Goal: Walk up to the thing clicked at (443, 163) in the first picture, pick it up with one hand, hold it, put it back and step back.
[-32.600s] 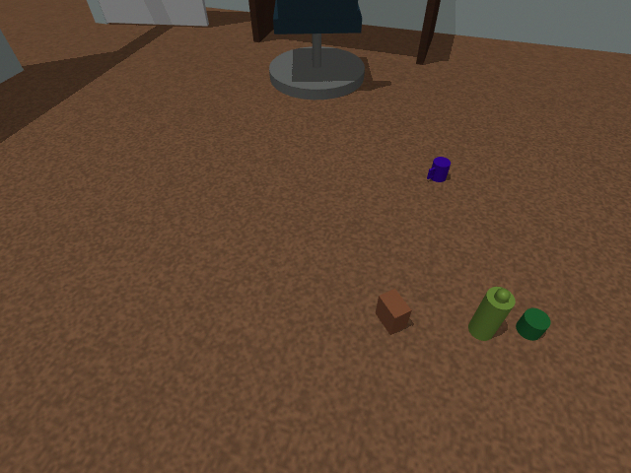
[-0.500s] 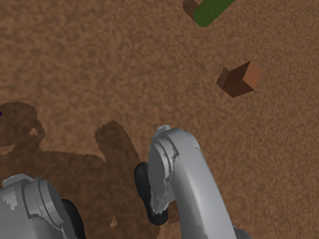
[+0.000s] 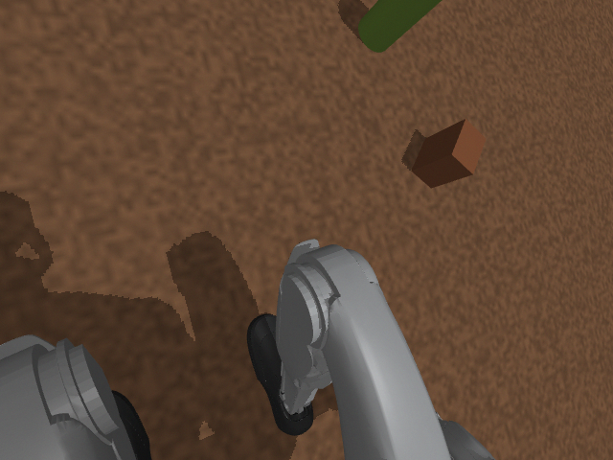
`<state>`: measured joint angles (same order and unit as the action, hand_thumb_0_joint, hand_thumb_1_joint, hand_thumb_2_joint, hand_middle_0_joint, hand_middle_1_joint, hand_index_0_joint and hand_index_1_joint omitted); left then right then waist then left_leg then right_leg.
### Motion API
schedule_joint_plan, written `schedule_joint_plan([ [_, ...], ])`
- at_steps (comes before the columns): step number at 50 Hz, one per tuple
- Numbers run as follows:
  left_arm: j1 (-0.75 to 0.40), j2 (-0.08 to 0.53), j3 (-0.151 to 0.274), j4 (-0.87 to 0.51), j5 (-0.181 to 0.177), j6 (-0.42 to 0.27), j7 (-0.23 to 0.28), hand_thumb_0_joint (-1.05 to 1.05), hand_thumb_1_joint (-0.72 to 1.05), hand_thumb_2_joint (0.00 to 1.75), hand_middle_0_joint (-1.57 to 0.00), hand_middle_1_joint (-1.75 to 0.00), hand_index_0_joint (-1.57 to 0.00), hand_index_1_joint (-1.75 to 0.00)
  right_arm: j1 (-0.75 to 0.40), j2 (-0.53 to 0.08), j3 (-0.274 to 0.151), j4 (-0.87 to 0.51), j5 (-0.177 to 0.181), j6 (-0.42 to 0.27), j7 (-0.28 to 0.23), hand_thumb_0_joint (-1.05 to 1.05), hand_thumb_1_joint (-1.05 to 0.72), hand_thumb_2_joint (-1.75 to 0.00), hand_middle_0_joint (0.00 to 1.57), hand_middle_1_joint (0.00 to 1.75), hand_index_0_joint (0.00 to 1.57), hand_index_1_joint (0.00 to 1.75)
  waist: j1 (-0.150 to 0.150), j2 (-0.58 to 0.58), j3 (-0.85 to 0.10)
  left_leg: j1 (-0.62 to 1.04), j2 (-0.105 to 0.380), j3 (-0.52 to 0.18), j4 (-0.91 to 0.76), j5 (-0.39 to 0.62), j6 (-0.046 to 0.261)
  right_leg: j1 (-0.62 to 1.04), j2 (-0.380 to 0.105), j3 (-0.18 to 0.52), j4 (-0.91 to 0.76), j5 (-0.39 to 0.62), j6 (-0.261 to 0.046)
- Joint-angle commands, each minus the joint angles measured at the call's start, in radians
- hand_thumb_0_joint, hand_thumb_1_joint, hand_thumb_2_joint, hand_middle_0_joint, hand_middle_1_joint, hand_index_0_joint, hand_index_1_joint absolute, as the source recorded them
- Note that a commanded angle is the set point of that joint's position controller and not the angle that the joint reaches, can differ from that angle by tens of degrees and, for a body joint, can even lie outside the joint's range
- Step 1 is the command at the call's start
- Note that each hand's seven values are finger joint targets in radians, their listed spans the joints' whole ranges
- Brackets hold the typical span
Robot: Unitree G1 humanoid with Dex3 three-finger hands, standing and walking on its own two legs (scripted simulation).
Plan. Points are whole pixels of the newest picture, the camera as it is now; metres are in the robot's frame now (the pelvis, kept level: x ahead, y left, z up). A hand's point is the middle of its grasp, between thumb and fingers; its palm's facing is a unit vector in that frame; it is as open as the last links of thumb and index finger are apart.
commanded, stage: rest palm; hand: left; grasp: from above
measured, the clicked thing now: out of the picture +0.48 +0.30 -0.26
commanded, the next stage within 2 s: close in 0.04 s
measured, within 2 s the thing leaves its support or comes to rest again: leaves its support in 1.80 s
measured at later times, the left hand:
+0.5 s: hand out of the picture +0.48 +0.31 -0.23, palm faces -0.46 -0.15 -0.88, open 12.4 cm
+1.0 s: hand out of the picture +0.48 +0.31 -0.22, palm faces -0.44 -0.13 -0.89, open 10.9 cm
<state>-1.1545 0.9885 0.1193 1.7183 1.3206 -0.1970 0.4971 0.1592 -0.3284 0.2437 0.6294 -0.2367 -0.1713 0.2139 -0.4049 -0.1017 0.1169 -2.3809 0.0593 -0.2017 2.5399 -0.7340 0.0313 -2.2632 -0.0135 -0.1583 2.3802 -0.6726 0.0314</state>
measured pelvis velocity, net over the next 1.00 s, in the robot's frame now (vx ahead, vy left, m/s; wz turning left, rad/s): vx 0.00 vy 0.00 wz -0.02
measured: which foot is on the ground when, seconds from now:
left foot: down 0.00-1.00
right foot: down 0.00-1.00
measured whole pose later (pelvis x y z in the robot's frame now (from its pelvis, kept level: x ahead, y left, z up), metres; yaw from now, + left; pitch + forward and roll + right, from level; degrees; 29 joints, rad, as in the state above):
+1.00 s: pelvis +0.00 +0.00 +0.00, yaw -1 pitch +30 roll -14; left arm -1.18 1.01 0.07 1.74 1.31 -0.19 0.52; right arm 0.16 -0.34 0.28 0.62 -0.24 -0.19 0.22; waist -0.41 -0.11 0.13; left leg -2.38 0.06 -0.22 2.54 -0.72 0.03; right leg -2.26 0.00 -0.17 2.36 -0.65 0.04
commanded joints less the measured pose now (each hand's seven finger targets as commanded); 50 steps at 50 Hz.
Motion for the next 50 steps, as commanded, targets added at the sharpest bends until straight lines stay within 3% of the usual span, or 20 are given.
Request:
schedule_joint_plan([
  [1,-0.289,0.194,0.003,-0.111,0.004,-0.007,0.047,0.0,-0.43,1.07,-0.14,-1.05,-0.13,-1.06,0.216,-0.304,-0.077,0.019,-0.001,-0.001,0.001,0.0,-0.9,-0.9,0.2,0.3,0.2,0.3,-0.054,0.523,-0.62,0.557,-0.007,0.052,-0.259,0.273,-0.026,0.307,0.053,-0.095,-0.179,0.287,-0.051],
  [2,-0.309,0.171,-0.029,-0.132,-0.002,-0.011,0.047,0.0,-0.42,1.05,-0.14,-1.04,-0.13,-1.05,0.201,-0.318,-0.088,0.013,0.001,-0.005,0.003,0.0,-0.9,-0.9,0.2,0.3,0.2,0.3,-0.054,0.539,-0.621,0.537,-0.008,0.063,-0.257,0.257,-0.022,0.308,0.061,-0.09,-0.188,0.277,-0.052],
  [4,-0.32,0.218,-0.001,-0.164,-0.004,-0.012,0.057,0.0,-0.43,1.08,-0.14,-1.06,-0.13,-1.07,0.215,-0.323,-0.088,0.017,0.004,-0.007,0.003,0.0,-0.9,-0.9,0.2,0.3,0.2,0.3,-0.043,0.544,-0.656,0.554,-0.008,0.068,-0.251,0.287,-0.02,0.346,0.062,-0.086,-0.197,0.301,-0.049],
  [8,-0.277,0.212,-0.003,-0.098,-0.001,0.001,0.06,0.0,-0.35,1.01,-0.18,-1.06,-0.19,-1.06,0.217,-0.316,-0.074,0.016,-0.004,-0.007,0.01,0.0,-0.9,-0.9,0.2,0.3,0.2,0.3,-0.052,0.518,-0.631,0.535,-0.007,0.064,-0.249,0.281,-0.019,0.349,0.064,-0.087,-0.19,0.299,-0.05],
  [10,-0.297,0.252,0.017,-0.115,-0.005,0.002,0.067,0.0,-0.3,0.99,-0.2,-1.07,-0.21,-1.05,0.218,-0.322,-0.069,0.013,-0.003,-0.009,0.009,0.0,-0.9,-0.9,0.2,0.3,0.2,0.3,-0.046,0.516,-0.651,0.53,-0.007,0.058,-0.249,0.281,-0.018,0.36,0.063,-0.09,-0.194,0.302,-0.049],
  [11,-0.286,0.197,-0.023,-0.11,-0.003,0.007,0.056,0.0,-0.29,0.97,-0.21,-1.05,-0.23,-1.04,0.213,-0.325,-0.07,0.002,-0.001,-0.01,0.012,0.0,-0.9,-0.9,0.2,0.3,0.2,0.3,-0.06,0.514,-0.634,0.531,-0.009,0.068,-0.242,0.294,-0.015,0.362,0.065,-0.084,-0.194,0.313,-0.047],
  [14,-0.268,0.241,0.007,-0.08,-0.017,0.008,0.052,0.0,-0.26,0.92,-0.22,-1.03,-0.24,-1.01,0.22,-0.328,-0.059,0.008,0.001,-0.014,0.01,0.0,-0.89,-0.9,0.2,0.3,0.2,0.3,-0.061,0.459,-0.601,0.482,-0.01,0.067,-0.239,0.269,-0.007,0.372,0.068,-0.086,-0.206,0.295,-0.042],
  [15,-0.287,0.236,-0.01,-0.096,-0.022,0.005,0.048,0.0,-0.26,0.89,-0.22,-1.02,-0.25,-1.0,0.211,-0.329,-0.059,0.003,0.002,-0.016,0.009,0.0,-0.9,-0.9,0.2,0.3,0.2,0.3,-0.057,0.468,-0.601,0.475,-0.01,0.07,-0.237,0.252,-0.005,0.37,0.069,-0.08,-0.209,0.283,-0.043],
  [16,-0.298,0.273,0.016,-0.12,-0.018,0.002,0.05,0.0,-0.26,0.9,-0.22,-1.03,-0.25,-1.0,0.217,-0.337,-0.062,0.005,0.002,-0.015,0.005,0.0,-0.9,-0.9,0.2,0.3,0.2,0.3,-0.052,0.49,-0.62,0.505,-0.008,0.059,-0.253,0.262,-0.012,0.362,0.065,-0.087,-0.206,0.283,-0.046],
  [20,-0.287,0.251,-0.003,-0.096,-0.017,-0.001,0.043,0.0,-0.22,0.89,-0.25,-1.02,-0.27,-0.99,0.207,-0.335,-0.056,-0.003,0.006,-0.015,0.003,0.0,-0.9,-0.9,0.2,0.3,0.2,0.3,-0.063,0.484,-0.604,0.501,-0.005,0.05,-0.253,0.244,-0.013,0.345,0.067,-0.091,-0.2,0.27,-0.046],
  [24,-0.287,0.288,0.014,-0.12,-0.014,-0.007,0.046,0.0,-0.18,0.91,-0.28,-1.01,-0.3,-0.98,0.209,-0.333,-0.055,0.0,0.008,-0.01,-0.003,0.0,-0.9,-0.9,0.2,0.3,0.2,0.3,-0.043,0.504,-0.622,0.501,-0.005,0.055,-0.255,0.251,-0.016,0.361,0.068,-0.088,-0.203,0.273,-0.048],
  [27,-0.294,0.233,-0.028,-0.096,-0.014,-0.008,0.042,0.0,-0.16,0.88,-0.3,-1.0,-0.32,-0.97,0.203,-0.329,-0.056,-0.004,0.007,-0.009,-0.005,0.0,-0.9,-0.9,0.2,0.3,0.2,0.3,-0.062,0.479,-0.599,0.477,-0.004,0.062,-0.24,0.238,-0.009,0.358,0.075,-0.086,-0.211,0.275,-0.046],
  [31,-0.301,0.262,-0.023,-0.156,-0.01,-0.014,0.047,0.0,-0.12,0.87,-0.34,-0.97,-0.36,-0.95,0.204,-0.325,-0.059,-0.001,0.01,-0.007,-0.013,0.0,-0.9,-0.9,0.2,0.3,0.2,0.3,-0.03,0.519,-0.656,0.514,-0.005,0.065,-0.253,0.269,-0.015,0.377,0.073,-0.087,-0.211,0.291,-0.05],
  [33,-0.264,0.205,-0.043,-0.089,-0.012,-0.007,0.041,0.0,-0.07,0.84,-0.36,-0.98,-0.38,-0.95,0.209,-0.323,-0.059,0.001,0.004,-0.007,-0.008,0.0,-0.9,-0.9,0.2,0.3,0.2,0.3,-0.059,0.476,-0.592,0.477,-0.006,0.062,-0.25,0.248,-0.011,0.358,0.075,-0.092,-0.211,0.28,-0.046],
  [34,-0.252,0.215,-0.031,-0.049,-0.016,-0.003,0.044,0.0,-0.07,0.85,-0.36,-0.97,-0.38,-0.94,0.21,-0.33,-0.057,0.004,0.006,-0.008,-0.007,0.0,-0.9,-0.9,0.2,0.3,0.2,0.3,-0.07,0.442,-0.565,0.455,-0.005,0.058,-0.246,0.225,-0.008,0.349,0.074,-0.095,-0.216,0.264,-0.042],
  [36,-0.294,0.247,-0.018,-0.102,-0.012,-0.01,0.049,0.0,-0.04,0.82,-0.37,-0.97,-0.41,-0.93,0.206,-0.337,-0.061,0.001,0.01,-0.009,-0.014,0.0,-0.89,-0.9,0.2,0.3,0.2,0.3,-0.052,0.484,-0.584,0.484,-0.006,0.048,-0.268,0.22,-0.016,0.329,0.069,-0.098,-0.212,0.252,-0.049],
  [41,-0.279,0.204,-0.038,-0.079,-0.01,-0.003,0.052,0.0,0.01,0.84,-0.42,-0.97,-0.45,-0.94,0.196,-0.335,-0.061,-0.005,0.005,-0.016,-0.007,0.0,-0.9,-0.9,0.2,0.3,0.2,0.3,-0.064,0.479,-0.552,0.487,-0.004,0.042,-0.273,0.201,-0.019,0.308,0.069,-0.101,-0.207,0.24,-0.048],
  [46,-0.31,0.201,-0.045,-0.122,-0.01,0.005,0.059,0.0,0.06,0.85,-0.45,-0.98,-0.48,-0.95,0.204,-0.329,-0.064,-0.002,0.01,-0.018,-0.007,0.0,-0.9,-0.9,0.2,0.3,0.2,0.3,-0.05,0.512,-0.612,0.517,-0.004,0.049,-0.272,0.24,-0.023,0.329,0.071,-0.097,-0.205,0.275,-0.052],
  [48,-0.282,0.178,-0.057,-0.079,-0.018,0.009,0.058,0.0,0.08,0.84,-0.47,-0.97,-0.5,-0.94,0.207,-0.324,-0.063,0.004,0.004,-0.019,-0.006,0.0,-0.9,-0.9,0.2,0.3,0.2,0.3,-0.068,0.468,-0.577,0.477,-0.006,0.06,-0.261,0.226,-0.014,0.345,0.076,-0.094,-0.222,0.271,-0.046],
  [50,-0.305,0.211,-0.05,-0.121,-0.026,0.007,0.058,0.0,0.11,0.85,-0.49,-0.98,-0.52,-0.95,0.214,-0.327,-0.061,0.007,0.01,-0.019,-0.009,0.0,-0.9,-0.9,0.2,0.3,0.2,0.3,-0.053,0.476,-0.615,0.483,-0.007,0.065,-0.255,0.248,-0.013,0.373,0.077,-0.087,-0.227,0.287,-0.045],
])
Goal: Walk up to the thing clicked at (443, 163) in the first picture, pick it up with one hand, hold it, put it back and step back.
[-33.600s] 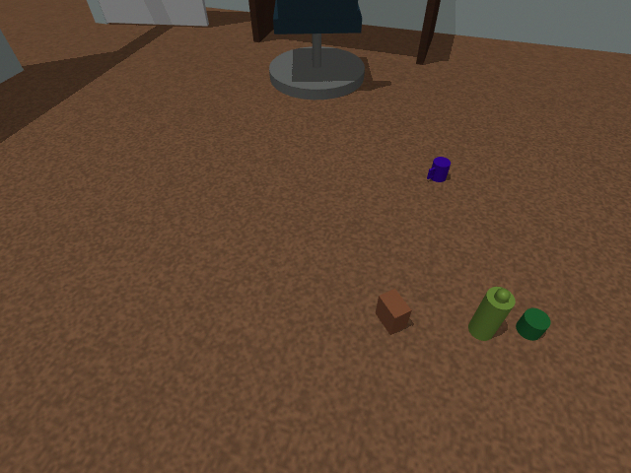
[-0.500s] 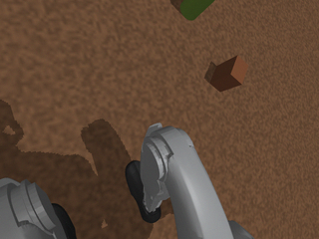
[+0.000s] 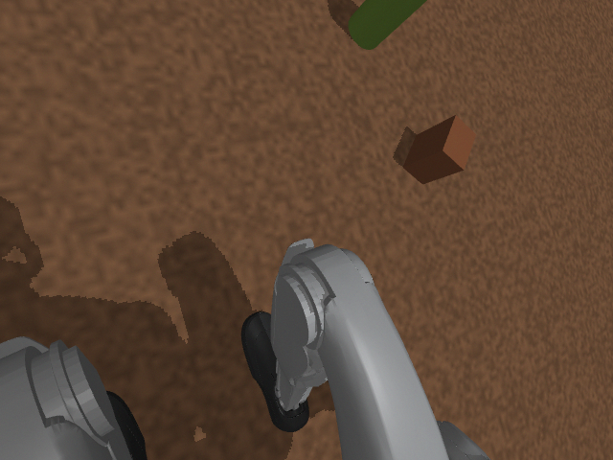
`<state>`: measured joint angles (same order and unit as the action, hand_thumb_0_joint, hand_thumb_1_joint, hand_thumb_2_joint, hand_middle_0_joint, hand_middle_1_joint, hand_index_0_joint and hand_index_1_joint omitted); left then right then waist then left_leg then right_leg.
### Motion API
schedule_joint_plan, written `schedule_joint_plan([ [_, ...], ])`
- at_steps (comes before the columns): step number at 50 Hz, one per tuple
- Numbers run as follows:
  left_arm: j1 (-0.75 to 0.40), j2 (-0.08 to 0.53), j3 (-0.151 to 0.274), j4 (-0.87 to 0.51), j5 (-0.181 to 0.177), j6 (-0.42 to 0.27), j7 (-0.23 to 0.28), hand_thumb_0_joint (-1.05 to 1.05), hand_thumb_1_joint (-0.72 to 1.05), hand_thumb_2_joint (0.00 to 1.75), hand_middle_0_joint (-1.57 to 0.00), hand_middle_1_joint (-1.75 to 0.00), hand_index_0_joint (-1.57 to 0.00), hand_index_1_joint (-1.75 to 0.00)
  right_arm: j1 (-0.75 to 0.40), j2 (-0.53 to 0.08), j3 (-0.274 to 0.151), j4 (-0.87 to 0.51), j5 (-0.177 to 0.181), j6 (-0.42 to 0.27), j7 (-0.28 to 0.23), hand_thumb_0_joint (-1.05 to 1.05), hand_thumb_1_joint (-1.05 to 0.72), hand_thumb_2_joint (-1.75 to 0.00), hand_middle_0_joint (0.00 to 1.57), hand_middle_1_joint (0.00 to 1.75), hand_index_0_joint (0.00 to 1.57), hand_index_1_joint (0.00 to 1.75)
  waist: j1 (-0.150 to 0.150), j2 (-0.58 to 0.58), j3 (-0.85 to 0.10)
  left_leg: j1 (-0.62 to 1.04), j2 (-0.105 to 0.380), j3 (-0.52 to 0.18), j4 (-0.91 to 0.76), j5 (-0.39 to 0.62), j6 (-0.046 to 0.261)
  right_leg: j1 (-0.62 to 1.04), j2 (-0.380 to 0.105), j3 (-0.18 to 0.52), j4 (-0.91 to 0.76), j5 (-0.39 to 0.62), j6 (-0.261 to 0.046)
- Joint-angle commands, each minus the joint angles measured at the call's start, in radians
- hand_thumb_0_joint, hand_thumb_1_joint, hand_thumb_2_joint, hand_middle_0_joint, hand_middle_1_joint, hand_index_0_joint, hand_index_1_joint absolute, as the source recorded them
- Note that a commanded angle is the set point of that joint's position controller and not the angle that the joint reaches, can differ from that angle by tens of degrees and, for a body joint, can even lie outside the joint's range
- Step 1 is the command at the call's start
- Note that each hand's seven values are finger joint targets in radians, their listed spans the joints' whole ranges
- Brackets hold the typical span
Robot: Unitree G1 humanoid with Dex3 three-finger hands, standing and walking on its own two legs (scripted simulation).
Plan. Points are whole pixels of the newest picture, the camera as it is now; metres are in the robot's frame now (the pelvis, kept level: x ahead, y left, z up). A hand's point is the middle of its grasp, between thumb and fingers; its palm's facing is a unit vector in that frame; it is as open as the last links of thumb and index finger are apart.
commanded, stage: close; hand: left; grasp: from above
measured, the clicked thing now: out of the picture +0.48 +0.31 -0.26
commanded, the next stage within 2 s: settle in 0.40 s
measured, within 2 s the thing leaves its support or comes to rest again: leaves its support in 0.80 s
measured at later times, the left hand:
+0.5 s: hand out of the picture +0.48 +0.32 -0.22, palm faces -0.45 -0.14 -0.88, open 10.7 cm
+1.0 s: hand out of the picture +0.49 +0.33 -0.19, palm faces -0.39 -0.12 -0.91, open 10.7 cm
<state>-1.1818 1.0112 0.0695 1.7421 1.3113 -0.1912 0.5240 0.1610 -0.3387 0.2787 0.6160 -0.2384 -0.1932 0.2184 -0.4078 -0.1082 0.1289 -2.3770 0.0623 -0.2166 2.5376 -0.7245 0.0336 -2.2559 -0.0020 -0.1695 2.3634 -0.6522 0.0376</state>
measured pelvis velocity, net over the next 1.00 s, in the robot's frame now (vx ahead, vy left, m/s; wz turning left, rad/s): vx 0.00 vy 0.00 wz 0.02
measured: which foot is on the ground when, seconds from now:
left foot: down 0.00-1.00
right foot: down 0.00-1.00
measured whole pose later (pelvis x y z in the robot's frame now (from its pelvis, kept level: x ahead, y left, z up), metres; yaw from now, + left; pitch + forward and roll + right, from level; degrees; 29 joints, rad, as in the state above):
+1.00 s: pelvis +0.00 +0.00 +0.01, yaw +1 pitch +33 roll -13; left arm -1.09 0.92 0.10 1.49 1.26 -0.14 0.41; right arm 0.21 -0.33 0.21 0.62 -0.20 -0.14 0.22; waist -0.36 -0.05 0.06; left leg -2.39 0.05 -0.20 2.51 -0.72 0.03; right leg -2.28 -0.01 -0.15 2.35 -0.66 0.03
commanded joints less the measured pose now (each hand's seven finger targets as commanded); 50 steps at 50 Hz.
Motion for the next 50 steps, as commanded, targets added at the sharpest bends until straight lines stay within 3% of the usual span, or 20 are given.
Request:
schedule_joint_plan([
  [1,-0.271,0.178,-0.008,-0.124,-0.014,0.007,0.025,0.0,0.12,0.84,-0.5,-0.98,-0.53,-0.95,0.212,-0.312,-0.094,0.024,0.011,0.0,-0.011,0.0,-0.9,-0.9,0.2,0.3,0.2,0.3,-0.05,0.497,-0.613,0.492,-0.009,0.079,-0.251,0.246,-0.017,0.351,0.062,-0.075,-0.198,0.272,-0.053],
  [4,-0.26,0.171,0.0,-0.094,-0.029,0.011,0.019,0.0,0.17,0.85,-0.54,-0.97,-0.57,-0.94,0.212,-0.322,-0.091,0.02,0.011,-0.004,-0.005,0.0,-0.9,-0.9,0.2,0.3,0.2,0.3,-0.067,0.463,-0.574,0.461,-0.009,0.066,-0.259,0.214,-0.015,0.328,0.059,-0.084,-0.197,0.241,-0.051],
  [9,-0.278,0.216,0.015,-0.162,-0.023,0.006,0.014,0.0,0.22,0.89,-0.59,-0.99,-0.61,-0.96,0.212,-0.324,-0.095,0.014,0.014,0.0,-0.016,0.0,-0.9,-0.9,0.2,0.3,0.2,0.3,-0.035,0.51,-0.644,0.507,-0.009,0.067,-0.271,0.215,-0.021,0.344,0.058,-0.08,-0.202,0.236,-0.056],
  [15,-0.268,0.166,-0.011,-0.107,-0.025,0.009,0.0,0.0,0.3,0.92,-0.64,-1.0,-0.67,-0.97,0.21,-0.319,-0.085,0.014,0.01,0.002,-0.013,0.0,-0.9,-0.9,0.2,0.3,0.2,0.3,-0.072,0.458,-0.58,0.468,-0.009,0.068,-0.255,0.202,-0.014,0.331,0.059,-0.082,-0.202,0.235,-0.05],
  [17,-0.254,0.199,0.005,-0.115,-0.03,0.008,0.006,0.0,0.31,0.94,-0.66,-0.99,-0.68,-0.97,0.215,-0.319,-0.086,0.02,0.015,0.006,-0.017,0.0,-0.9,-0.9,0.2,0.3,0.2,0.3,-0.044,0.484,-0.614,0.472,-0.011,0.075,-0.258,0.234,-0.015,0.363,0.061,-0.076,-0.206,0.255,-0.054],
  [22,-0.258,0.182,-0.002,-0.103,-0.029,0.008,-0.004,0.0,0.39,0.95,-0.7,-1.02,-0.73,-0.99,0.214,-0.317,-0.075,0.016,0.014,0.007,-0.015,0.0,-0.9,-0.9,0.2,0.3,0.2,0.3,-0.066,0.467,-0.58,0.473,-0.01,0.064,-0.262,0.219,-0.016,0.333,0.058,-0.084,-0.201,0.239,-0.052],
  [26,-0.257,0.195,0.0,-0.116,-0.033,0.004,-0.003,0.0,0.35,0.94,-0.72,-1.03,-0.75,-1.0,0.209,-0.324,-0.081,0.014,0.013,0.009,-0.019,0.0,-0.92,-0.9,0.2,0.3,0.2,0.3,-0.053,0.468,-0.575,0.461,-0.009,0.06,-0.278,0.18,-0.018,0.329,0.058,-0.085,-0.207,0.206,-0.055],
  [28,-0.279,0.206,0.009,-0.152,-0.028,0.001,-0.004,0.0,0.34,0.99,-0.74,-1.01,-0.76,-0.99,0.217,-0.326,-0.086,0.012,0.015,0.013,-0.02,0.0,-0.91,-0.9,0.2,0.3,0.2,0.3,-0.045,0.518,-0.633,0.519,-0.007,0.053,-0.284,0.221,-0.027,0.333,0.055,-0.089,-0.192,0.236,-0.06],
  [31,-0.276,0.179,-0.001,-0.132,-0.03,0.01,-0.016,0.0,0.39,0.98,-0.76,-1.01,-0.79,-0.99,0.221,-0.322,-0.083,0.015,0.011,0.012,-0.014,0.0,-0.91,-0.9,0.2,0.3,0.2,0.3,-0.065,0.505,-0.605,0.505,-0.009,0.061,-0.27,0.229,-0.023,0.328,0.057,-0.087,-0.194,0.249,-0.054],
  [33,-0.267,0.208,0.005,-0.157,-0.038,0.009,-0.019,0.0,0.39,0.99,-0.77,-1.0,-0.79,-0.98,0.222,-0.322,-0.088,0.017,0.016,0.019,-0.02,0.0,-0.91,-0.9,0.2,0.3,0.2,0.3,-0.048,0.495,-0.635,0.479,-0.012,0.08,-0.263,0.228,-0.015,0.377,0.063,-0.074,-0.214,0.251,-0.053],
  [35,-0.31,0.249,0.021,-0.255,-0.033,0.006,-0.017,0.0,0.37,1.0,-0.77,-1.01,-0.78,-0.99,0.219,-0.315,-0.093,0.01,0.017,0.025,-0.021,0.0,-0.92,-0.91,0.2,0.3,0.2,0.3,-0.008,0.578,-0.716,0.531,-0.01,0.083,-0.268,0.283,-0.025,0.396,0.06,-0.07,-0.199,0.291,-0.062],
  [37,-0.271,0.197,0.014,-0.216,-0.034,0.018,-0.024,0.0,0.38,0.99,-0.76,-1.0,-0.78,-0.98,0.226,-0.311,-0.1,0.016,0.014,0.029,-0.016,0.0,-0.91,-0.9,0.2,0.3,0.2,0.3,-0.026,0.553,-0.688,0.534,-0.011,0.078,-0.26,0.294,-0.027,0.353,0.058,-0.079,-0.19,0.295,-0.064],
  [39,-0.285,0.207,0.025,-0.261,-0.038,0.017,-0.027,0.0,0.39,1.01,-0.78,-1.01,-0.79,-0.99,0.236,-0.311,-0.11,0.017,0.019,0.034,-0.015,0.0,-0.91,-0.9,0.2,0.3,0.2,0.3,-0.022,0.562,-0.718,0.542,-0.012,0.082,-0.267,0.291,-0.024,0.372,0.061,-0.073,-0.199,0.293,-0.062],
  [42,-0.246,0.211,0.045,-0.297,-0.033,0.032,-0.038,0.0,0.41,1.0,-0.8,-0.98,-0.81,-0.97,0.229,-0.303,-0.127,0.018,0.024,0.039,-0.013,0.0,-0.91,-0.9,0.2,0.3,0.2,0.3,0.01,0.583,-0.734,0.552,-0.015,0.09,-0.274,0.298,-0.027,0.357,0.057,-0.068,-0.198,0.291,-0.067],
  [43,-0.248,0.202,0.047,-0.297,-0.033,0.037,-0.046,0.0,0.42,1.01,-0.81,-0.97,-0.82,-0.97,0.237,-0.307,-0.133,0.015,0.028,0.04,-0.01,0.0,-0.92,-0.91,0.2,0.3,0.2,0.3,0.001,0.58,-0.715,0.542,-0.016,0.093,-0.271,0.284,-0.026,0.343,0.053,-0.064,-0.202,0.278,-0.07],
  [44,-0.25,0.219,0.066,-0.367,-0.039,0.038,-0.051,0.0,0.42,1.03,-0.81,-0.99,-0.82,-0.98,0.241,-0.311,-0.145,0.012,0.034,0.046,-0.012,0.0,-0.91,-0.91,0.2,0.3,0.2,0.3,0.029,0.607,-0.76,0.566,-0.017,0.09,-0.292,0.298,-0.033,0.346,0.051,-0.064,-0.2,0.279,-0.075],
  [46,-0.225,0.17,0.046,-0.416,-0.051,0.047,-0.072,0.0,0.41,1.0,-0.8,-0.98,-0.81,-0.97,0.232,-0.292,-0.163,0.016,0.044,0.052,-0.007,0.0,-0.92,-0.91,0.2,0.3,0.2,0.3,0.052,0.635,-0.807,0.618,-0.014,0.092,-0.293,0.334,-0.037,0.324,0.05,-0.06,-0.192,0.3,-0.079],
  [47,-0.228,0.147,0.041,-0.424,-0.052,0.054,-0.085,0.0,0.42,1.02,-0.8,-1.0,-0.81,-0.99,0.246,-0.289,-0.169,0.015,0.048,0.055,-0.003,0.0,-0.92,-0.91,0.2,0.3,0.2,0.3,0.034,0.627,-0.798,0.601,-0.018,0.099,-0.29,0.332,-0.032,0.327,0.048,-0.056,-0.197,0.302,-0.077],
  [48,-0.224,0.149,0.051,-0.456,-0.064,0.058,-0.091,0.0,0.43,1.0,-0.79,-1.0,-0.81,-0.98,0.247,-0.286,-0.181,0.01,0.056,0.064,-0.003,0.0,-0.91,-0.9,0.2,0.3,0.2,0.3,0.054,0.616,-0.826,0.59,-0.02,0.102,-0.306,0.322,-0.031,0.337,0.046,-0.053,-0.204,0.299,-0.075],
  [50,-0.211,0.087,0.021,-0.43,-0.073,0.074,-0.12,0.0,0.43,1.02,-0.8,-1.0,-0.82,-0.99,0.254,-0.27,-0.195,0.027,0.064,0.077,0.0,0.0,-0.91,-0.9,0.2,0.3,0.2,0.3,0.043,0.588,-0.792,0.566,-0.023,0.11,-0.311,0.304,-0.026,0.32,0.047,-0.043,-0.211,0.286,-0.074],
])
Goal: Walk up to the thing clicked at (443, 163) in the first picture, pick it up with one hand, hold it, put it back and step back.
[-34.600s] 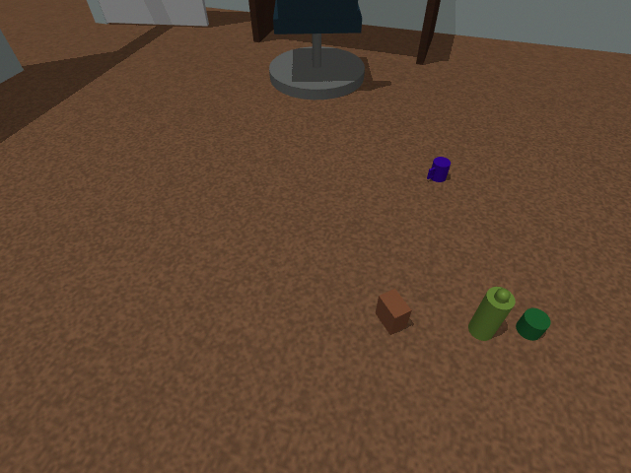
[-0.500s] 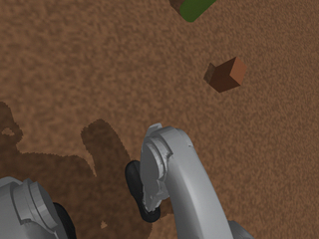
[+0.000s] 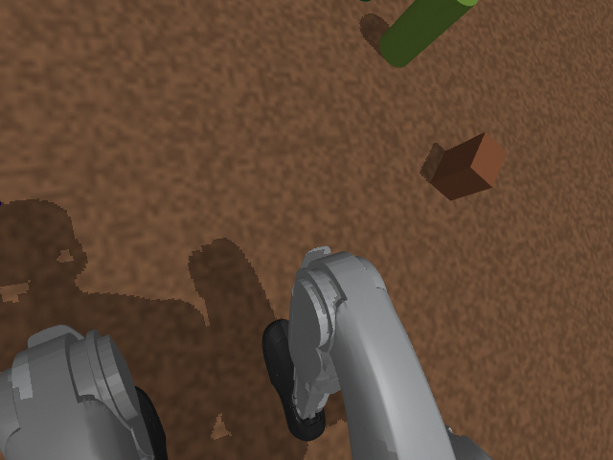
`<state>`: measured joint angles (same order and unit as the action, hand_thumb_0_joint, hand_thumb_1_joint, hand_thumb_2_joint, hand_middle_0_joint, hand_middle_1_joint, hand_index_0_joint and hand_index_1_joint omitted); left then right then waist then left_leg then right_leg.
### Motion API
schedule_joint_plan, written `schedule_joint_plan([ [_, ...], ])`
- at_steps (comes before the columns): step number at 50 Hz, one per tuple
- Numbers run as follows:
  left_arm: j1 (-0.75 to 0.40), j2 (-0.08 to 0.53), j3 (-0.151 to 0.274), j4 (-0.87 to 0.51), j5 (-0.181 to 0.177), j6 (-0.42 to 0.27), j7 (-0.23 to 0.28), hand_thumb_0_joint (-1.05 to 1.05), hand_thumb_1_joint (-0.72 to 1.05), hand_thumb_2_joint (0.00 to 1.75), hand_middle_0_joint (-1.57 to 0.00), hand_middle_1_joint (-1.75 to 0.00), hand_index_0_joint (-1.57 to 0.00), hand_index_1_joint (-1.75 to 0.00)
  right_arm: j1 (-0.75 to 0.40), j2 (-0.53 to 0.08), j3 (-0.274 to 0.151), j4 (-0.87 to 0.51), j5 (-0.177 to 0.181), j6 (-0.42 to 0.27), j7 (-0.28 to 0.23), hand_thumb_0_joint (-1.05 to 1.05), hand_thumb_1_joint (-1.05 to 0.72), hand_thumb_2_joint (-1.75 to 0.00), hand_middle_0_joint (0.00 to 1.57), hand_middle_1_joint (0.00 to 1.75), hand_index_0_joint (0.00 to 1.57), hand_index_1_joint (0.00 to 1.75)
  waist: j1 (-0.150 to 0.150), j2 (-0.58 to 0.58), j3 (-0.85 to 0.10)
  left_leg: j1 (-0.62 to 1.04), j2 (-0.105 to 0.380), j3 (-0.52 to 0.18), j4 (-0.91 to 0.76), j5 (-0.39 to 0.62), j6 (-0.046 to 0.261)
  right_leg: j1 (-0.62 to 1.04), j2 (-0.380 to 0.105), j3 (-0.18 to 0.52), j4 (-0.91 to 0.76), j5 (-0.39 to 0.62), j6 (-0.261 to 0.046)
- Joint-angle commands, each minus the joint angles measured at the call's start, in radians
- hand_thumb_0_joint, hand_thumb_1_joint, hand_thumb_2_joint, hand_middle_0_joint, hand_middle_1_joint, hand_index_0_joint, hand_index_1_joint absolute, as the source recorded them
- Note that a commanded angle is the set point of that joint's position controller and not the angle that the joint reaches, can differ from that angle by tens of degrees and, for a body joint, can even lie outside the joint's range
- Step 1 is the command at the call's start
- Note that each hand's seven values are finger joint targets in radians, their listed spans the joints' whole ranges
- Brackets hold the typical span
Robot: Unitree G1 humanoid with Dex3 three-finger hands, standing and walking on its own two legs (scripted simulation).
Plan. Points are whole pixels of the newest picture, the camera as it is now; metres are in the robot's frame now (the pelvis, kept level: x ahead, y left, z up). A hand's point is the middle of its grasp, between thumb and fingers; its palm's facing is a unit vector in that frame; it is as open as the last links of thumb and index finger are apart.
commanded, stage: settle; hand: left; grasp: from above
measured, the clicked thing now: out of the picture +0.50 +0.32 -0.23
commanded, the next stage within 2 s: lift in 0.46 s
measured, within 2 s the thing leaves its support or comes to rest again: neither
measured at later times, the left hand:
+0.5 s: hand out of the picture +0.48 +0.32 -0.11, palm faces -0.44 -0.09 -0.89, open 10.6 cm
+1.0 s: hand out of the picture +0.43 +0.33 -0.03, palm faces -0.46 -0.12 -0.88, open 10.6 cm
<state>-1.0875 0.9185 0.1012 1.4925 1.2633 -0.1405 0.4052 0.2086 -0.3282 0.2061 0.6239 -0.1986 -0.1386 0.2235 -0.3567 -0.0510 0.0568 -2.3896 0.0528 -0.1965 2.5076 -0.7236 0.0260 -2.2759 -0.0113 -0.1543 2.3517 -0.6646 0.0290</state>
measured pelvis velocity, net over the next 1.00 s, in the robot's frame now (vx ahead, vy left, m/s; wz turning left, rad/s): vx -0.02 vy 0.00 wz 0.11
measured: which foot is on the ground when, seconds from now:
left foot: down 0.00-1.00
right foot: down 0.00-1.00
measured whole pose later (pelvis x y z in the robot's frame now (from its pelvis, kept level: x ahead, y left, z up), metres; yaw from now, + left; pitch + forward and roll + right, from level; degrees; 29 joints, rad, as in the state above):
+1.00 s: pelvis -0.02 +0.00 +0.07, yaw +7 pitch +35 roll -8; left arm -0.90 0.72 0.02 1.09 1.10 -0.12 0.03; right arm 0.23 -0.29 0.03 0.64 -0.06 0.07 0.08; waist -0.20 0.05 -0.11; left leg -2.20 0.04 -0.08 2.22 -0.65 0.04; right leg -2.13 -0.04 -0.07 2.14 -0.63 0.03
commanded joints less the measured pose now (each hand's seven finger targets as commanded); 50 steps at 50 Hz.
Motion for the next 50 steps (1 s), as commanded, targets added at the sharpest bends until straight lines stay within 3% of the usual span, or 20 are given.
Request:
schedule_joint_plan([
  [1,-0.322,0.185,-0.008,-0.212,-0.034,0.025,-0.015,0.0,0.43,1.03,-0.81,-1.01,-0.82,-1.0,0.209,-0.28,-0.128,0.018,0.03,0.032,-0.008,0.0,-0.91,-0.9,0.2,0.3,0.2,0.3,-0.004,0.507,-0.738,0.582,-0.013,0.088,-0.284,0.303,-0.017,0.338,0.057,-0.059,-0.207,0.296,-0.064],
  [3,-0.307,0.144,-0.029,-0.192,-0.041,0.032,-0.041,0.0,0.44,1.03,-0.8,-1.04,-0.82,-1.02,0.209,-0.274,-0.135,0.021,0.042,0.049,-0.012,0.0,-0.92,-0.9,0.2,0.3,0.2,0.3,0.003,0.488,-0.72,0.556,-0.021,0.091,-0.302,0.279,-0.017,0.33,0.053,-0.051,-0.213,0.275,-0.071],
  [5,-0.31,0.134,-0.032,-0.213,-0.041,0.033,-0.067,0.0,0.46,1.05,-0.82,-1.05,-0.83,-1.03,0.221,-0.269,-0.145,0.02,0.044,0.062,-0.019,0.0,-0.91,-0.9,0.2,0.3,0.2,0.3,-0.005,0.442,-0.72,0.55,-0.024,0.098,-0.306,0.261,-0.011,0.348,0.053,-0.047,-0.232,0.259,-0.069],
  [8,-0.338,0.143,-0.034,-0.247,-0.049,0.028,-0.104,0.0,0.51,1.08,-0.87,-1.05,-0.88,-1.04,0.216,-0.264,-0.152,0.024,0.056,0.082,-0.032,0.0,-0.92,-0.91,0.2,0.3,0.2,0.3,0.014,0.436,-0.742,0.555,-0.029,0.106,-0.326,0.26,-0.012,0.361,0.05,-0.035,-0.243,0.251,-0.072],
  [12,-0.359,0.131,-0.044,-0.242,-0.049,0.017,-0.141,0.0,0.54,1.09,-0.89,-1.06,-0.9,-1.05,0.213,-0.26,-0.16,0.015,0.059,0.105,-0.056,0.0,-0.91,-0.9,0.2,0.3,0.2,0.3,-0.003,0.387,-0.709,0.53,-0.036,0.113,-0.33,0.229,-0.008,0.361,0.047,-0.027,-0.275,0.215,-0.077],
  [14,-0.357,0.145,-0.034,-0.251,-0.049,0.009,-0.149,0.0,0.54,1.07,-0.89,-1.04,-0.9,-1.03,0.212,-0.258,-0.162,0.011,0.063,0.112,-0.07,0.0,-0.91,-0.9,0.2,0.3,0.2,0.3,0.015,0.404,-0.711,0.553,-0.04,0.111,-0.347,0.23,-0.014,0.354,0.041,-0.024,-0.277,0.209,-0.079],
  [16,-0.394,0.151,-0.042,-0.285,-0.043,-0.001,-0.159,0.0,0.55,1.08,-0.9,-1.04,-0.91,-1.03,0.211,-0.238,-0.157,0.011,0.063,0.122,-0.078,0.0,-0.91,-0.9,0.2,0.3,0.2,0.3,0.014,0.412,-0.768,0.562,-0.034,0.125,-0.349,0.234,-0.008,0.403,0.049,-0.014,-0.283,0.215,-0.074],
  [21,-0.371,0.172,-0.033,-0.226,-0.036,-0.006,-0.16,0.0,0.52,1.06,-0.87,-1.03,-0.88,-1.02,0.21,-0.235,-0.156,0.015,0.068,0.135,-0.101,0.0,-0.91,-0.9,0.2,0.3,0.2,0.3,0.029,0.374,-0.733,0.517,-0.041,0.138,-0.371,0.197,-0.002,0.412,0.045,-0.004,-0.313,0.18,-0.072],
  [24,-0.393,0.159,-0.047,-0.224,-0.038,-0.006,-0.164,0.0,0.51,1.06,-0.86,-1.04,-0.87,-1.03,0.208,-0.232,-0.158,0.016,0.068,0.139,-0.109,0.0,-0.91,-0.9,0.2,0.3,0.2,0.3,0.015,0.372,-0.741,0.537,-0.038,0.135,-0.376,0.192,-0.001,0.411,0.048,-0.001,-0.317,0.176,-0.073],
  [26,-0.403,0.164,-0.045,-0.228,-0.04,-0.007,-0.161,0.0,0.44,0.98,-0.83,-1.05,-0.86,-1.02,0.21,-0.232,-0.156,0.02,0.07,0.143,-0.115,0.0,-0.94,-0.91,0.2,0.3,0.2,0.3,0.022,0.37,-0.75,0.517,-0.04,0.138,-0.378,0.188,0.002,0.413,0.045,0.002,-0.322,0.178,-0.071],
  [27,-0.371,0.156,-0.046,-0.211,-0.043,-0.003,-0.165,0.0,0.4,0.99,-0.77,-0.97,-0.78,-0.94,0.21,-0.232,-0.159,0.022,0.071,0.141,-0.116,0.0,-0.89,-0.89,0.2,0.3,0.2,0.3,0.032,0.365,-0.735,0.532,-0.038,0.14,-0.382,0.194,0.001,0.411,0.044,0.002,-0.325,0.179,-0.073],
  [28,-0.384,0.167,-0.038,-0.24,-0.043,-0.003,-0.166,0.0,0.38,0.94,-0.79,-1.02,-0.82,-0.99,0.216,-0.238,-0.163,0.019,0.075,0.142,-0.12,0.0,-0.94,-0.91,0.2,0.3,0.2,0.3,0.038,0.376,-0.746,0.537,-0.04,0.136,-0.39,0.192,-0.001,0.397,0.041,-0.004,-0.325,0.177,-0.075],
  [29,-0.377,0.153,-0.044,-0.246,-0.045,0.001,-0.173,0.0,0.35,0.97,-0.74,-0.94,-0.75,-0.91,0.219,-0.232,-0.163,0.014,0.076,0.142,-0.119,0.0,-0.89,-0.89,0.2,0.3,0.2,0.3,0.035,0.392,-0.755,0.557,-0.041,0.136,-0.402,0.201,-0.004,0.408,0.041,-0.003,-0.326,0.184,-0.076],
  [30,-0.38,0.167,-0.041,-0.28,-0.049,0.003,-0.184,0.0,0.34,0.9,-0.75,-1.02,-0.78,-0.98,0.219,-0.228,-0.169,0.015,0.079,0.144,-0.119,0.0,-0.94,-0.91,0.2,0.3,0.2,0.3,0.049,0.406,-0.791,0.591,-0.038,0.139,-0.408,0.219,-0.004,0.425,0.042,0.0,-0.322,0.199,-0.075],
  [31,-0.386,0.175,-0.033,-0.305,-0.051,0.007,-0.188,0.0,0.33,0.97,-0.72,-0.94,-0.73,-0.91,0.228,-0.233,-0.174,0.015,0.083,0.148,-0.122,0.0,-0.89,-0.89,0.2,0.3,0.2,0.3,0.056,0.421,-0.811,0.597,-0.041,0.14,-0.416,0.229,-0.005,0.427,0.037,0.0,-0.325,0.209,-0.075],
  [32,-0.365,0.178,-0.028,-0.318,-0.058,0.012,-0.198,0.0,0.34,0.9,-0.74,-1.02,-0.78,-0.98,0.222,-0.232,-0.18,0.008,0.089,0.152,-0.122,0.0,-0.94,-0.91,0.2,0.3,0.2,0.3,0.071,0.428,-0.829,0.623,-0.04,0.136,-0.432,0.239,-0.009,0.425,0.037,0.001,-0.319,0.213,-0.077],
  [35,-0.358,0.154,-0.029,-0.359,-0.087,0.026,-0.229,0.0,0.43,0.97,-0.78,-1.05,-0.82,-1.01,0.23,-0.232,-0.198,0.01,0.101,0.165,-0.129,0.0,-0.92,-0.91,0.2,0.3,0.2,0.3,0.077,0.425,-0.842,0.655,-0.041,0.132,-0.452,0.24,-0.008,0.409,0.034,0.006,-0.337,0.212,-0.079],
  [41,-0.265,0.129,-0.02,-0.484,-0.122,0.03,-0.297,0.0,0.46,0.97,-0.8,-1.04,-0.84,-1.0,0.233,-0.221,-0.229,-0.002,0.121,0.188,-0.136,0.0,-0.92,-0.91,0.2,0.3,0.2,0.3,0.112,0.396,-0.853,0.68,-0.051,0.144,-0.49,0.245,-0.005,0.453,0.023,0.028,-0.388,0.201,-0.083],
  [45,-0.219,0.104,-0.017,-0.584,-0.165,0.02,-0.329,0.0,0.46,0.98,-0.8,-1.04,-0.83,-1.01,0.224,-0.206,-0.251,-0.009,0.138,0.199,-0.147,0.0,-0.92,-0.91,0.2,0.3,0.2,0.3,0.135,0.36,-0.887,0.705,-0.051,0.148,-0.536,0.215,0.004,0.496,0.019,0.045,-0.438,0.181,-0.077],
  [50,-0.153,0.056,-0.034,-0.669,-0.191,0.007,-0.353,0.0,0.45,0.98,-0.78,-1.06,-0.82,-1.02,0.199,-0.188,-0.266,-0.021,0.154,0.203,-0.164,0.0,-0.92,-0.91,0.2,0.3,0.2,0.3,0.158,0.326,-0.9,0.766,-0.048,0.133,-0.611,0.174,0.009,0.53,0.02,0.055,-0.492,0.159,-0.073],
])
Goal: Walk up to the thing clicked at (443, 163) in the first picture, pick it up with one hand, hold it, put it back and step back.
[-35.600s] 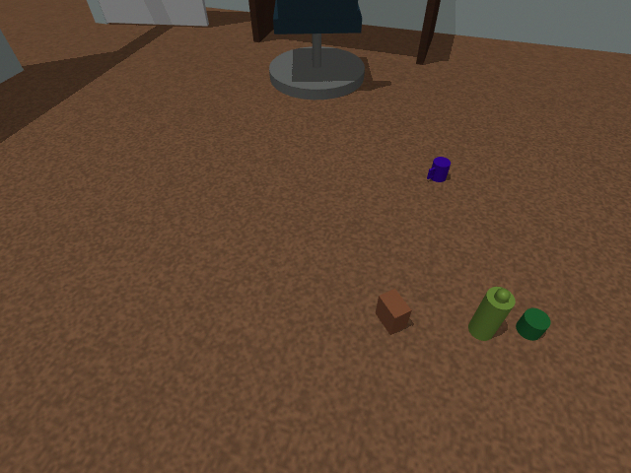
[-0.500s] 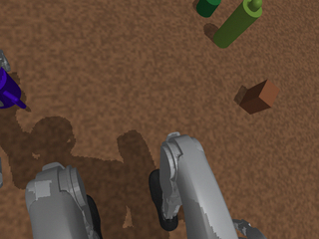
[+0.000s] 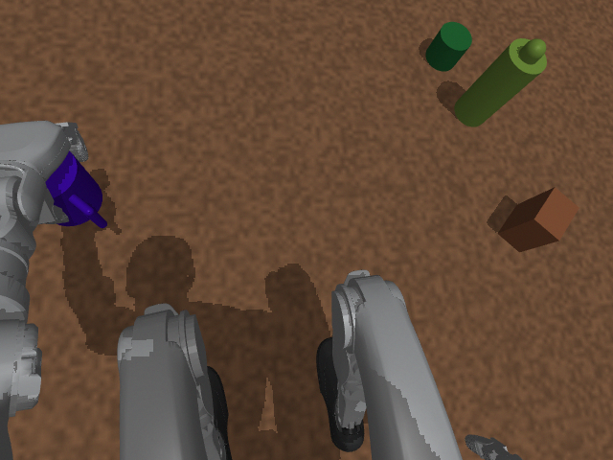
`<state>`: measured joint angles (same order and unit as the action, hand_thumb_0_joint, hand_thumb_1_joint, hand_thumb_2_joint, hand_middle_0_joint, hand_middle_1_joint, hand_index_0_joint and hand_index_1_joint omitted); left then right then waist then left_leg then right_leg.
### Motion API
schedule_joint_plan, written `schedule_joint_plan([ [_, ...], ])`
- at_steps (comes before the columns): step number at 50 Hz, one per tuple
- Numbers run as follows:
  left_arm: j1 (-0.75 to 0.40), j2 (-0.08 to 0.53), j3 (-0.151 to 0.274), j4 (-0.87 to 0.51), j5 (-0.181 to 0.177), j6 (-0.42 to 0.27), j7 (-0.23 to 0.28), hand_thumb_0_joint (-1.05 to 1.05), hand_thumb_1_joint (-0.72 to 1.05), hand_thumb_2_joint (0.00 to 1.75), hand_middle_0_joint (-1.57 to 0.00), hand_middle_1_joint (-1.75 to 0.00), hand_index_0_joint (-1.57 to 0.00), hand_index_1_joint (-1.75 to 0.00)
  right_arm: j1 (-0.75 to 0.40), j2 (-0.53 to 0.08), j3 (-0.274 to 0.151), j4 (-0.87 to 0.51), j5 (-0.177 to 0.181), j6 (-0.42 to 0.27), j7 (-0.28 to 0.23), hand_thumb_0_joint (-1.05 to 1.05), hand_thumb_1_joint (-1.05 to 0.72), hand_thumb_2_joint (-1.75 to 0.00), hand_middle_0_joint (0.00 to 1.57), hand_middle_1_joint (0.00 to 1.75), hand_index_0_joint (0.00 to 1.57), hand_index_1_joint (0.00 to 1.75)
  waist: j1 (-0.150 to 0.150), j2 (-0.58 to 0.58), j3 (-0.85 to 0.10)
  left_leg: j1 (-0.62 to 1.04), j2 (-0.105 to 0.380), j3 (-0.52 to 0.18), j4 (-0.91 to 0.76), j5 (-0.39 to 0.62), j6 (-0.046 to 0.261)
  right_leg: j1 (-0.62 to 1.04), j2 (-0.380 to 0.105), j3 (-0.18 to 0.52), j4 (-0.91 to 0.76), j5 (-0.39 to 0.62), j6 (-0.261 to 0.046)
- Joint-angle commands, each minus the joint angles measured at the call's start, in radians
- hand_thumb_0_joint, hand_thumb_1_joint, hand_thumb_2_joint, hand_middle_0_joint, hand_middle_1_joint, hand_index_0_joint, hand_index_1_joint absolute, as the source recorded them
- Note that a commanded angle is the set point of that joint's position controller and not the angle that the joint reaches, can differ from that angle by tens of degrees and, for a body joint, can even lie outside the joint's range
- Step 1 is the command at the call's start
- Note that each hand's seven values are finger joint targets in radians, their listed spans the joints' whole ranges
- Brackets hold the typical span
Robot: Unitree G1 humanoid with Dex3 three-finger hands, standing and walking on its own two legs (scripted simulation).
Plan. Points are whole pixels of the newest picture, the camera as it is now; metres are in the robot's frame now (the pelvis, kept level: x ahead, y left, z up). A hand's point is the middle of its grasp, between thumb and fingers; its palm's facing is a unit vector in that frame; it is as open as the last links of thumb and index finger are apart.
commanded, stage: lift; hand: left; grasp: from above
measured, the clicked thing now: (67, 194) +0.49 +0.27 -0.14
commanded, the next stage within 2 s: hold in 1.26 s
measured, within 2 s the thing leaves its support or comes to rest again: neither
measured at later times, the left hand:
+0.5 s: hand out of the picture +0.40 +0.27 +0.09, palm faces -0.42 -0.10 -0.90, open 10.6 cm
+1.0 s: hand out of the picture +0.37 +0.25 +0.23, palm faces -0.42 -0.10 -0.90, open 10.6 cm
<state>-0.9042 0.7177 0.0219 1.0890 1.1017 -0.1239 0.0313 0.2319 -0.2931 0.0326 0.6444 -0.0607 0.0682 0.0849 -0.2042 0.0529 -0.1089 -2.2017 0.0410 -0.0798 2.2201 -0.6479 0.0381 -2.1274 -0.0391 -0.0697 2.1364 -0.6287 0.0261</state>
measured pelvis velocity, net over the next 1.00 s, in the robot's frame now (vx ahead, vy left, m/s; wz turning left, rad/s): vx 0.04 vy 0.00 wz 0.07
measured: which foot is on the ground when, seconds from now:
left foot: down 0.00-1.00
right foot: down 0.00-1.00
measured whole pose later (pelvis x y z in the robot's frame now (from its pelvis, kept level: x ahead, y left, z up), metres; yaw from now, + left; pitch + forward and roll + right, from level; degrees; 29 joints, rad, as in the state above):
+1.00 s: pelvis +0.04 +0.00 +0.31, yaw +4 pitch +14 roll -2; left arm -0.41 0.41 -0.16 0.93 1.00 -0.02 0.16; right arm 0.26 -0.25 -0.04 0.74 0.03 -0.01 -0.06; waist -0.08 0.04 -0.13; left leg -0.91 0.05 0.02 1.10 -0.45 0.01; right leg -0.89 -0.02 -0.03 1.06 -0.42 0.02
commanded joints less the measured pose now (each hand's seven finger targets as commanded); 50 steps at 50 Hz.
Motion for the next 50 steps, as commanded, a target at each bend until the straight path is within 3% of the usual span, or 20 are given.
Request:
schedule_joint_plan([
  [1,-0.318,0.258,0.046,-0.292,-0.035,-0.011,0.02,0.0,0.44,1.0,-0.77,-1.07,-0.8,-1.03,0.169,-0.218,-0.093,-0.044,0.021,-0.004,-0.029,0.0,-0.92,-0.91,0.2,0.3,0.2,0.3,0.018,0.232,-0.747,0.606,-0.033,0.012,-0.348,0.097,-0.004,0.399,0.049,-0.028,-0.283,0.131,-0.067],
  [9,-0.2,0.18,0.017,-0.371,-0.073,0.023,0.029,0.0,0.46,0.92,-0.76,-1.06,-0.8,-1.01,0.117,-0.192,-0.109,-0.05,0.046,-0.006,-0.058,0.0,-0.91,-0.91,0.2,0.3,0.2,0.3,0.045,0.206,-0.702,0.785,-0.024,-0.033,-0.518,0.103,-0.012,0.494,0.049,-0.025,-0.385,0.147,-0.058],
  [12,-0.15,0.159,0.013,-0.407,-0.088,0.042,0.033,0.0,0.46,0.92,-0.76,-1.05,-0.81,-1.0,0.1,-0.178,-0.112,-0.048,0.054,-0.009,-0.068,0.0,-0.91,-0.9,0.2,0.3,0.2,0.3,0.055,0.183,-0.703,0.84,-0.026,-0.021,-0.567,0.138,-0.012,0.579,0.047,-0.013,-0.454,0.169,-0.055],
  [13,-0.135,0.127,-0.007,-0.42,-0.094,0.047,0.03,0.0,0.45,0.9,-0.76,-1.04,-0.8,-0.99,0.09,-0.17,-0.113,-0.049,0.055,-0.01,-0.07,0.0,-0.91,-0.9,0.2,0.3,0.2,0.3,0.054,0.165,-0.71,0.874,-0.024,-0.015,-0.58,0.156,-0.012,0.609,0.05,-0.01,-0.482,0.179,-0.054],
  [14,-0.124,0.14,0.001,-0.435,-0.092,0.053,0.03,0.0,0.46,0.93,-0.77,-1.04,-0.81,-1.0,0.089,-0.171,-0.114,-0.046,0.06,-0.012,-0.073,0.0,-0.91,-0.9,0.2,0.3,0.2,0.3,0.059,0.167,-0.708,0.888,-0.026,-0.015,-0.598,0.168,-0.012,0.629,0.046,-0.006,-0.5,0.186,-0.054],
  [19,-0.006,0.091,-0.015,-0.479,-0.124,0.078,0.031,0.0,0.47,0.93,-0.79,-1.01,-0.83,-0.97,0.048,-0.145,-0.109,-0.049,0.071,-0.02,-0.092,0.0,-0.91,-0.9,0.2,0.3,0.2,0.3,0.08,0.13,-0.642,0.993,-0.019,-0.018,-0.732,0.143,-0.017,0.762,0.052,0.003,-0.62,0.173,-0.05],
  [20,-0.01,0.075,-0.028,-0.507,-0.125,0.08,0.034,0.0,0.46,0.95,-0.79,-1.01,-0.83,-0.97,0.042,-0.135,-0.109,-0.051,0.073,-0.022,-0.097,0.0,-0.91,-0.9,0.2,0.3,0.2,0.3,0.074,0.123,-0.644,1.012,-0.02,-0.002,-0.749,0.141,-0.015,0.8,0.053,0.01,-0.659,0.173,-0.049],
  [24,0.081,0.091,-0.012,-0.526,-0.13,0.087,0.055,0.0,0.45,0.96,-0.79,-1.01,-0.82,-0.97,0.029,-0.118,-0.098,-0.052,0.085,-0.039,-0.119,0.0,-0.91,-0.9,0.2,0.3,0.2,0.3,0.093,0.067,-0.592,1.067,-0.029,0.026,-0.838,0.131,-0.012,0.946,0.055,0.037,-0.793,0.15,-0.048],
  [26,0.078,0.045,-0.044,-0.508,-0.122,0.087,0.06,0.0,0.46,0.95,-0.79,-1.01,-0.82,-0.97,0.038,-0.107,-0.093,-0.041,0.09,-0.052,-0.13,0.0,-0.91,-0.9,0.2,0.3,0.2,0.3,0.074,0.062,-0.521,1.101,-0.027,0.026,-0.887,0.133,-0.014,0.98,0.057,0.043,-0.838,0.158,-0.047],
  [27,0.086,0.061,-0.031,-0.511,-0.121,0.087,0.068,0.0,0.45,0.96,-0.79,-1.0,-0.82,-0.97,0.037,-0.112,-0.096,-0.035,0.092,-0.059,-0.137,0.0,-0.91,-0.9,0.2,0.3,0.2,0.3,0.09,0.07,-0.517,1.136,-0.026,0.016,-0.922,0.124,-0.016,0.999,0.057,0.044,-0.858,0.147,-0.048],
  [31,0.112,-0.009,-0.073,-0.425,-0.121,0.09,0.096,0.0,0.46,0.97,-0.79,-1.02,-0.82,-0.98,0.024,-0.106,-0.091,-0.021,0.097,-0.085,-0.151,0.0,-0.9,-0.9,0.2,0.3,0.2,0.3,0.088,0.059,-0.413,1.218,-0.019,-0.013,-1.05,0.058,-0.023,1.054,0.061,0.049,-0.954,0.111,-0.045],
  [33,0.157,-0.028,-0.083,-0.383,-0.122,0.093,0.104,0.0,0.45,0.95,-0.79,-0.99,-0.82,-0.96,0.014,-0.106,-0.096,-0.013,0.099,-0.095,-0.153,0.0,-0.9,-0.9,0.2,0.3,0.2,0.3,0.101,0.044,-0.379,1.252,-0.019,-0.014,-1.099,0.048,-0.025,1.094,0.063,0.052,-1.004,0.099,-0.045],
  [41,0.16,-0.095,-0.121,-0.33,-0.112,0.095,0.138,0.0,0.46,0.94,-0.78,-1.01,-0.82,-0.97,0.031,-0.096,-0.102,0.0,0.098,-0.118,-0.156,0.0,-0.9,-0.9,0.2,0.3,0.2,0.3,0.105,0.022,-0.322,1.401,-0.029,0.026,-1.237,0.161,-0.029,1.26,0.066,0.061,-1.17,0.174,-0.045],
  [45,0.155,-0.058,-0.102,-0.336,-0.1,0.1,0.167,0.0,0.45,0.96,-0.79,-1.0,-0.82,-0.97,0.038,-0.094,-0.107,0.003,0.096,-0.113,-0.157,0.0,-0.9,-0.9,0.2,0.3,0.2,0.3,0.117,0.012,-0.306,1.463,-0.042,0.058,-1.29,0.208,-0.028,1.351,0.066,0.074,-1.254,0.191,-0.045],
  [50,0.161,-0.094,-0.118,-0.339,-0.102,0.117,0.178,0.0,0.42,0.95,-0.77,-0.99,-0.79,-0.96,0.046,-0.092,-0.113,0.01,0.097,-0.108,-0.154,0.0,-0.9,-0.9,0.2,0.3,0.2,0.3,0.133,0.02,-0.307,1.561,-0.038,0.06,-1.366,0.284,-0.034,1.434,0.066,0.07,-1.309,0.269,-0.044],
])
